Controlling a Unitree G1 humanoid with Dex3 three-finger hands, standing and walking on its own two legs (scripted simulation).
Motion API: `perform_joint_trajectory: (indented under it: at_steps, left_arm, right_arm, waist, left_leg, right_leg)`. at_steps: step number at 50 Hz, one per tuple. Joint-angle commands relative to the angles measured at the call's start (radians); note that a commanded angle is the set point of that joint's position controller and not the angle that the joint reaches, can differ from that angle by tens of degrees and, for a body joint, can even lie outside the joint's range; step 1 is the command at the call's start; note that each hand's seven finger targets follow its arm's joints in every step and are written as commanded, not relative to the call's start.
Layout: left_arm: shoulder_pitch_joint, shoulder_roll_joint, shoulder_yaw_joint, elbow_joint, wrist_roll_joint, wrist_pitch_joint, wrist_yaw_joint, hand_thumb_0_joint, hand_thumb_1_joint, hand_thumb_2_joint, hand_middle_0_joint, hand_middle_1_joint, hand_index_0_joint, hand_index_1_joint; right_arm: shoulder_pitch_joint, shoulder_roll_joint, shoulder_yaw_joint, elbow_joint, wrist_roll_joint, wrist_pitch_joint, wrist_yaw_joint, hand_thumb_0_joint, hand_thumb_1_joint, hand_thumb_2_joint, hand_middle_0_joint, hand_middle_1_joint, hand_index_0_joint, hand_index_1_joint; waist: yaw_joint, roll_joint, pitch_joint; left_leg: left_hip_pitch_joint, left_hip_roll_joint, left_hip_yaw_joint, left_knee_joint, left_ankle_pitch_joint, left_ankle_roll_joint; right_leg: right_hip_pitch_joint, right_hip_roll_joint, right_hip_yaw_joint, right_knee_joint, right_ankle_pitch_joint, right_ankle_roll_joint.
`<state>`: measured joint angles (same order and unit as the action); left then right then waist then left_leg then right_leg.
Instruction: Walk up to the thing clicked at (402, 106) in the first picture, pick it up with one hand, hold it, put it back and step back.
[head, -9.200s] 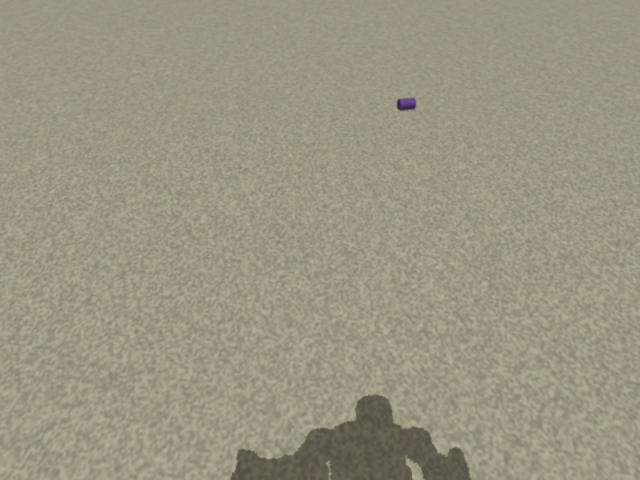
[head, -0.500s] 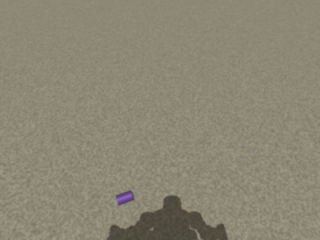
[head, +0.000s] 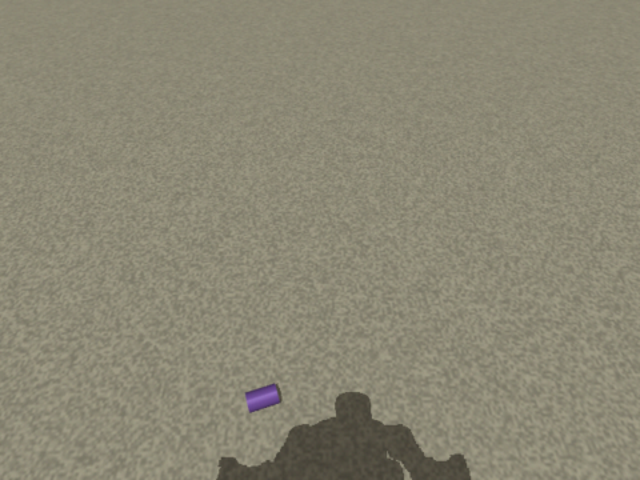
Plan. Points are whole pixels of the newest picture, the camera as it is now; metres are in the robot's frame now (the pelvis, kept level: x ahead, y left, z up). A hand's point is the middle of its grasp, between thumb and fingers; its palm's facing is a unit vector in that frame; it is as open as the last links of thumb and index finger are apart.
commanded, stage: walk up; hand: left
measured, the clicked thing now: (262, 397) +0.46 +0.20 -0.74
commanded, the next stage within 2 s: none
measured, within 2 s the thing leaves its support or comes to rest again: neither
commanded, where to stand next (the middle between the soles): +0.13 -0.01 m, yaw -2 degrees
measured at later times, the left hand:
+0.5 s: hand (160, 429) +0.22 +0.27 -0.16, palm faces -0.06 -0.93 -0.36, open 7.4 cm
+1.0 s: hand (163, 436) +0.21 +0.26 -0.17, palm faces -0.11 -0.92 -0.38, open 7.4 cm
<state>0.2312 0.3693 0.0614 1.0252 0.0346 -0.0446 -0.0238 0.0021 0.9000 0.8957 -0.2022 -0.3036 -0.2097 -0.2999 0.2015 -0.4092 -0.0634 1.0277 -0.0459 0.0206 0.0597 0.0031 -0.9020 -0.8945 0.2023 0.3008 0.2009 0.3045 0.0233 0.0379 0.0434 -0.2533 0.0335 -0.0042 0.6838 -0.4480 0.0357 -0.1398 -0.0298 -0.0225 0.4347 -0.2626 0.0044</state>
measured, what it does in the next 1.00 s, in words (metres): steps on the spot: right foot, then left foot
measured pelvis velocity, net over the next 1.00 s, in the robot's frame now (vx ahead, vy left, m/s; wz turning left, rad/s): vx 0.10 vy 0.00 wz -0.08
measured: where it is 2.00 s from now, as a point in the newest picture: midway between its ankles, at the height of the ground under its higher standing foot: outside the picture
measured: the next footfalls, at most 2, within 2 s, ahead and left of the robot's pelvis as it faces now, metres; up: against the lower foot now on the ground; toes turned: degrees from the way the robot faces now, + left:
right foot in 0.40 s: +0.21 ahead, -0.10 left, +0.00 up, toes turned -3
left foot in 0.62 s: +0.14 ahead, +0.14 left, +0.00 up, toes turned -4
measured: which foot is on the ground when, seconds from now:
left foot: down 0.00-0.42, up 0.44-0.60, down 0.62-1.00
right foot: down 0.00-0.06, up 0.08-0.38, down 0.40-0.64, up 0.66-0.88, down 0.90-1.00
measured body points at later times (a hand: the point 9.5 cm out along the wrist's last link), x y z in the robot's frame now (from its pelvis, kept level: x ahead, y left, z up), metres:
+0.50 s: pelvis +0.10 +0.02 -0.02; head +0.15 +0.01 +0.43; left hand +0.22 +0.31 -0.13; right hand +0.16 -0.29 -0.14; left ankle +0.04 +0.14 -0.70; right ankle +0.17 -0.10 -0.74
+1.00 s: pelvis +0.10 +0.00 -0.02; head +0.15 -0.01 +0.43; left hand +0.22 +0.31 -0.14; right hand +0.16 -0.34 -0.13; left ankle +0.10 +0.15 -0.72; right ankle +0.09 -0.12 -0.74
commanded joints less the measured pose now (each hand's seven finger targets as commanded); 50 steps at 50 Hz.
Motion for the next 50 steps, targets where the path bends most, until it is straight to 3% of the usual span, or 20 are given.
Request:
perform_joint_trajectory:
  at_steps: [1,2,4,5,8,14,19,21,22,25,30,31,33,34,39,42,44,45,47,50]
  left_arm:
    - [-0.108,0.308,0.070,-0.135,0.003,-0.013,0.012,0.000,0.900,0.900,-0.200,-0.300,-0.200,-0.300]
    - [-0.155,0.264,0.052,-0.155,-0.005,-0.002,0.005,0.000,0.900,0.900,-0.200,-0.300,-0.200,-0.300]
    - [-0.083,0.128,0.015,-0.178,-0.012,0.011,0.011,0.000,0.900,0.900,-0.200,-0.300,-0.200,-0.300]
    - [-0.072,0.235,0.037,-0.162,-0.006,0.007,0.021,0.000,0.900,0.900,-0.200,-0.300,-0.200,-0.300]
    - [0.027,0.237,0.037,-0.121,-0.029,0.007,0.012,0.000,0.900,0.900,-0.200,-0.300,-0.200,-0.300]
    - [-0.009,0.172,0.017,-0.153,-0.020,0.027,0.008,0.000,0.900,0.900,-0.200,-0.300,-0.200,-0.300]
    - [0.039,0.236,0.043,-0.140,-0.016,0.031,0.021,0.000,0.900,0.900,-0.200,-0.300,-0.200,-0.300]
    - [0.018,0.296,0.051,-0.175,-0.032,0.026,0.027,0.000,0.900,0.900,-0.200,-0.300,-0.200,-0.300]
    - [-0.032,0.284,0.047,-0.188,-0.027,0.030,0.031,0.000,0.900,0.900,-0.200,-0.300,-0.200,-0.300]
    - [-0.142,0.238,0.033,-0.218,-0.010,0.048,0.039,0.000,0.900,0.900,-0.200,-0.300,-0.200,-0.300]
    - [-0.163,0.235,0.036,-0.235,-0.027,0.079,0.027,0.000,0.900,0.900,-0.200,-0.300,-0.200,-0.300]
    - [-0.154,0.205,0.027,-0.245,-0.037,0.087,0.022,0.000,0.900,0.900,-0.200,-0.300,-0.200,-0.300]
    - [-0.196,0.224,0.047,-0.247,-0.024,0.102,0.030,0.000,0.900,0.900,-0.200,-0.300,-0.200,-0.300]
    - [-0.183,0.227,0.052,-0.239,-0.024,0.105,0.030,0.000,0.900,0.900,-0.200,-0.300,-0.200,-0.300]
    - [-0.173,0.185,0.044,-0.230,-0.033,0.075,0.013,0.000,0.900,0.900,-0.200,-0.300,-0.200,-0.300]
    - [-0.156,0.172,0.034,-0.209,-0.026,0.060,0.012,0.000,0.900,0.900,-0.200,-0.300,-0.200,-0.300]
    - [-0.064,0.180,0.041,-0.149,-0.021,0.046,0.022,0.000,0.900,0.900,-0.200,-0.300,-0.200,-0.300]
    - [-0.040,0.243,0.054,-0.142,-0.011,0.033,0.029,0.000,0.900,0.900,-0.200,-0.300,-0.200,-0.300]
    - [-0.109,0.320,0.050,-0.172,-0.013,0.022,0.027,0.000,0.900,0.900,-0.200,-0.300,-0.200,-0.300]
    - [-0.141,0.254,0.026,-0.166,-0.012,0.013,0.035,0.000,0.900,0.900,-0.200,-0.300,-0.200,-0.300]
  right_arm:
    - [0.049,-0.171,-0.065,-0.117,0.009,-0.059,-0.002,0.000,-0.900,-0.900,0.200,0.300,0.200,0.300]
    - [0.167,-0.166,-0.080,-0.074,0.004,-0.065,-0.009,0.000,-0.900,-0.900,0.200,0.300,0.200,0.300]
    - [0.227,-0.334,-0.121,-0.083,-0.017,-0.078,-0.029,0.000,-0.900,-0.900,0.200,0.300,0.200,0.300]
    - [0.155,-0.344,-0.120,-0.123,0.010,-0.074,-0.031,0.000,-0.900,-0.900,0.200,0.300,0.200,0.300]
    - [0.067,-0.232,-0.078,-0.182,0.016,-0.085,-0.049,0.000,-0.900,-0.900,0.200,0.300,0.200,0.300]
    - [0.079,-0.207,-0.057,-0.216,0.029,-0.075,-0.072,0.000,-0.900,-0.900,0.200,0.300,0.200,0.300]
    - [0.046,-0.179,-0.038,-0.255,0.069,-0.048,-0.082,0.000,-0.900,-0.900,0.200,0.300,0.200,0.300]
    - [0.121,-0.139,-0.025,-0.240,0.072,-0.022,-0.095,0.000,-0.900,-0.900,0.200,0.300,0.200,0.300]
    - [0.124,-0.159,-0.033,-0.212,0.065,-0.011,-0.103,0.000,-0.900,-0.900,0.200,0.300,0.200,0.300]
    - [0.139,-0.161,-0.025,-0.167,0.063,-0.020,-0.098,0.000,-0.900,-0.900,0.200,0.300,0.200,0.300]
    - [0.183,-0.156,-0.035,-0.128,0.029,-0.045,-0.102,0.000,-0.900,-0.900,0.200,0.300,0.200,0.300]
    - [0.138,-0.208,-0.047,-0.150,0.013,-0.052,-0.106,0.000,-0.900,-0.900,0.200,0.300,0.200,0.300]
    - [0.032,-0.342,-0.077,-0.191,0.022,-0.061,-0.100,0.000,-0.900,-0.900,0.200,0.300,0.200,0.300]
    - [0.027,-0.313,-0.078,-0.194,0.018,-0.068,-0.105,0.000,-0.900,-0.900,0.200,0.300,0.200,0.300]
    - [0.032,-0.238,-0.059,-0.203,0.015,-0.072,-0.109,0.000,-0.900,-0.900,0.200,0.300,0.200,0.300]
    - [0.032,-0.243,-0.052,-0.221,0.015,-0.058,-0.102,0.000,-0.900,-0.900,0.200,0.300,0.200,0.300]
    - [-0.014,-0.230,-0.042,-0.235,0.031,-0.041,-0.092,0.000,-0.900,-0.900,0.200,0.300,0.200,0.300]
    - [-0.011,-0.193,-0.027,-0.247,0.045,-0.039,-0.089,0.000,-0.900,-0.900,0.200,0.300,0.200,0.300]
    - [-0.051,-0.164,-0.022,-0.241,0.050,-0.028,-0.101,0.000,-0.900,-0.900,0.200,0.300,0.200,0.300]
    - [-0.032,-0.171,-0.015,-0.192,0.059,-0.038,-0.090,0.000,-0.900,-0.900,0.200,0.300,0.200,0.300]
  waist:
    - [-0.073,-0.193,0.003]
    - [-0.143,-0.127,-0.018]
    - [-0.139,0.293,0.022]
    - [-0.103,0.137,0.060]
    - [-0.026,0.062,0.074]
    - [-0.036,0.114,0.020]
    - [0.028,-0.035,-0.075]
    - [0.019,-0.225,-0.166]
    - [-0.001,-0.180,-0.123]
    - [-0.035,-0.203,-0.050]
    - [-0.061,-0.169,-0.100]
    - [-0.046,-0.068,-0.075]
    - [-0.055,0.159,-0.001]
    - [-0.041,0.105,0.009]
    - [-0.047,0.150,-0.071]
    - [-0.048,0.166,-0.098]
    - [0.006,0.104,-0.121]
    - [0.014,-0.001,-0.159]
    - [0.009,-0.199,-0.138]
    - [-0.026,-0.161,-0.059]
  left_leg:
    - [-0.020,0.080,-0.048,-0.167,0.018,0.012]
    - [0.204,0.009,0.026,-0.283,0.116,-0.004]
    - [0.348,0.315,-0.546,-0.546,-0.074,0.096]
    - [0.195,0.367,-0.555,-0.509,-0.067,0.194]
    - [0.214,0.271,-0.276,-0.419,0.302,0.171]
    - [0.145,0.194,-0.018,-0.244,0.910,0.120]
    - [0.011,0.087,0.020,0.057,0.710,0.035]
    - [-0.059,-0.068,-0.023,0.408,-0.165,-0.003]
    - [-0.025,-0.033,-0.087,0.434,-0.248,-0.004]
    - [-0.077,-0.014,-0.040,0.267,-0.152,-0.023]
    - [0.052,-0.037,0.035,-0.183,0.214,-0.029]
    - [0.041,0.066,-0.126,-0.251,0.268,0.005]
    - [-0.084,0.398,-0.504,-0.345,0.483,0.230]
    - [-0.064,0.392,-0.471,-0.310,0.577,0.262]
    - [0.232,0.218,-0.179,-0.137,0.823,0.154]
    - [0.186,0.192,-0.132,-0.075,0.796,0.141]
    - [0.058,0.141,-0.068,0.035,0.697,0.079]
    - [-0.071,0.099,-0.054,0.122,0.557,0.033]
    - [-0.097,0.004,-0.056,0.254,-0.182,-0.021]
    - [-0.133,0.005,-0.076,0.179,-0.133,-0.017]
  right_leg:
    - [-0.030,-0.254,0.234,-0.111,-0.085,-0.191]
    - [-0.190,-0.158,0.108,0.034,-0.070,-0.141]
    - [-0.581,0.121,0.003,0.545,-0.310,-0.039]
    - [-0.496,0.030,0.148,0.595,-0.286,-0.053]
    - [-0.441,-0.009,0.164,0.559,-0.168,-0.044]
    - [-0.205,0.009,-0.001,0.259,0.000,-0.035]
    - [0.087,-0.006,0.026,0.047,0.418,-0.105]
    - [0.056,-0.345,0.483,-0.054,0.512,-0.324]
    - [-0.053,-0.329,0.472,-0.057,0.368,-0.324]
    - [-0.103,-0.212,0.251,-0.020,0.303,-0.245]
    - [-0.138,-0.175,0.186,0.178,0.391,-0.181]
    - [-0.216,-0.120,0.169,0.247,0.295,-0.126]
    - [-0.285,0.063,0.129,0.566,-0.330,-0.036]
    - [-0.300,0.062,0.183,0.673,-0.327,-0.037]
    - [-0.374,0.054,0.114,0.483,-0.264,-0.023]
    - [-0.214,0.060,0.017,0.241,-0.214,-0.026]
    - [0.002,0.063,-0.002,0.001,0.071,-0.052]
    - [0.135,-0.017,0.154,0.023,0.235,-0.090]
    - [-0.045,-0.339,0.537,-0.016,0.358,-0.309]
    - [-0.013,-0.221,0.334,0.046,0.493,-0.228]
